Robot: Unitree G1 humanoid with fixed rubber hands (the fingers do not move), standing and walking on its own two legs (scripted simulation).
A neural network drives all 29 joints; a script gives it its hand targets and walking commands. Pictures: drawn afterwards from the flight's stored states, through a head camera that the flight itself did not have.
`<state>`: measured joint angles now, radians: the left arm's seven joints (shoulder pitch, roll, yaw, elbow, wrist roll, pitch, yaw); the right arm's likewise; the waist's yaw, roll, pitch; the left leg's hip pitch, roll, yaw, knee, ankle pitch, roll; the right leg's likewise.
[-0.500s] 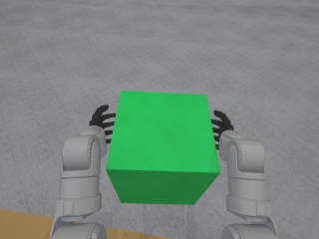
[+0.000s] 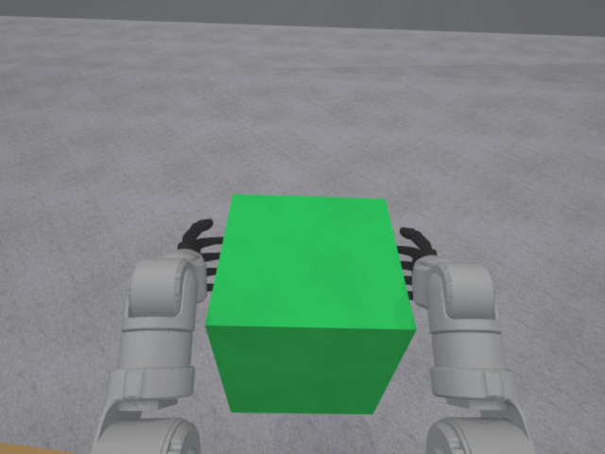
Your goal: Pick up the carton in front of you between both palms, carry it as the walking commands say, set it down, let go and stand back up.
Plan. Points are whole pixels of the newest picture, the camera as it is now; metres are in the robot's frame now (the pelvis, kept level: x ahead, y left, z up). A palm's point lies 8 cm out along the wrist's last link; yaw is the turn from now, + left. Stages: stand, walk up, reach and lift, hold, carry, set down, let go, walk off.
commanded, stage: carry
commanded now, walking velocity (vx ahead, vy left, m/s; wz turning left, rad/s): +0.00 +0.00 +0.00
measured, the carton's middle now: (305, 308) +0.33 +0.00 +0.04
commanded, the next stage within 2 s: none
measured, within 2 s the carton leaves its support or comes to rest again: neither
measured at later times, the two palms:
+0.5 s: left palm (196, 281) +0.32 +0.14 +0.12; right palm (434, 283) +0.32 -0.16 +0.12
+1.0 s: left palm (196, 282) +0.31 +0.13 +0.13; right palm (437, 289) +0.31 -0.17 +0.11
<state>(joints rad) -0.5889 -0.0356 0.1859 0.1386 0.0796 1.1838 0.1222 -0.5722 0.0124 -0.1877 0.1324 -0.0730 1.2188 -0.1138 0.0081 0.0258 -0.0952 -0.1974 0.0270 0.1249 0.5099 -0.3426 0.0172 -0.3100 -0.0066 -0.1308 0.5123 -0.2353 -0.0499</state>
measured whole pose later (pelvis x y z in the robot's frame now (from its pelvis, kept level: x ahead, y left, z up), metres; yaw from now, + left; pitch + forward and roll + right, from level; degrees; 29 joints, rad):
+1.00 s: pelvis -0.02 -0.01 +0.00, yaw +0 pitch +1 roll +0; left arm -0.61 -0.03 0.20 0.15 0.08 1.19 0.12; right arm -0.60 0.01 -0.19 0.15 -0.07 1.23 -0.12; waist 0.00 0.03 -0.08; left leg -0.23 0.04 0.12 0.53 -0.31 0.01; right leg -0.34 0.00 -0.14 0.51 -0.20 -0.07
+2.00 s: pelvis +0.10 -0.02 -0.01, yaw +1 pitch +5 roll -1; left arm -0.61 -0.06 0.19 0.11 0.11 1.17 0.13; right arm -0.59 -0.02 -0.19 0.13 -0.04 1.20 -0.12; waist 0.00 0.03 -0.08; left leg -0.30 0.03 0.04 0.89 -0.50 0.01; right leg -0.44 0.01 -0.13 0.62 -0.26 -0.07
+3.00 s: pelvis +0.72 +0.07 -0.14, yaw +1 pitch +3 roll -1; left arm -0.45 -0.10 0.16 0.01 0.11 1.03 0.13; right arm -0.43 0.03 -0.18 0.02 -0.04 1.04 -0.11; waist 0.02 0.02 0.02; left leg -0.30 -0.06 0.06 1.15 -0.51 0.03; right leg -0.49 0.06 -0.17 0.60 -0.18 -0.15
